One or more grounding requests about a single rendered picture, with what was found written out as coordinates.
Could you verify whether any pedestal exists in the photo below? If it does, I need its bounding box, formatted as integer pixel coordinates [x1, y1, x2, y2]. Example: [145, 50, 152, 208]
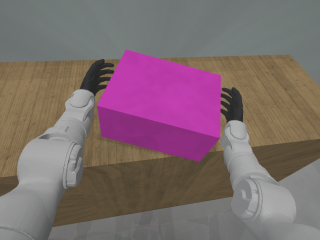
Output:
[0, 54, 320, 227]

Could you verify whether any robot left upper arm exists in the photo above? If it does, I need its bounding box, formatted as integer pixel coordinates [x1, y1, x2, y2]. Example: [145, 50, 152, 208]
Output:
[0, 138, 84, 240]

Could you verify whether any robot left forearm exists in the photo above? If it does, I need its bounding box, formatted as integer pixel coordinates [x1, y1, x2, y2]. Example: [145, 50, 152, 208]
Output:
[17, 89, 96, 181]

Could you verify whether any robot right hand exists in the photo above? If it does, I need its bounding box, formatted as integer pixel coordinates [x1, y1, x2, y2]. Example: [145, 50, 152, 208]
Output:
[220, 87, 244, 123]

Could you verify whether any robot right upper arm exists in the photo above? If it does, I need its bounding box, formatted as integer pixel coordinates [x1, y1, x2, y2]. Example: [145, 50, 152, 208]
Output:
[231, 178, 320, 240]

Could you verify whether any carton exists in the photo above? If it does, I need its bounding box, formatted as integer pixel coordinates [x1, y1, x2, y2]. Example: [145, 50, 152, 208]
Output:
[97, 49, 221, 162]

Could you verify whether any robot left hand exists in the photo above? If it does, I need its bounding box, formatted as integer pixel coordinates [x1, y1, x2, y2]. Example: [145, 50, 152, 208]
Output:
[80, 59, 115, 97]

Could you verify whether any robot right forearm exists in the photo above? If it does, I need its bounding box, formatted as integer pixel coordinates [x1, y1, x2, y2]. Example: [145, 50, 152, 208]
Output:
[220, 120, 297, 219]

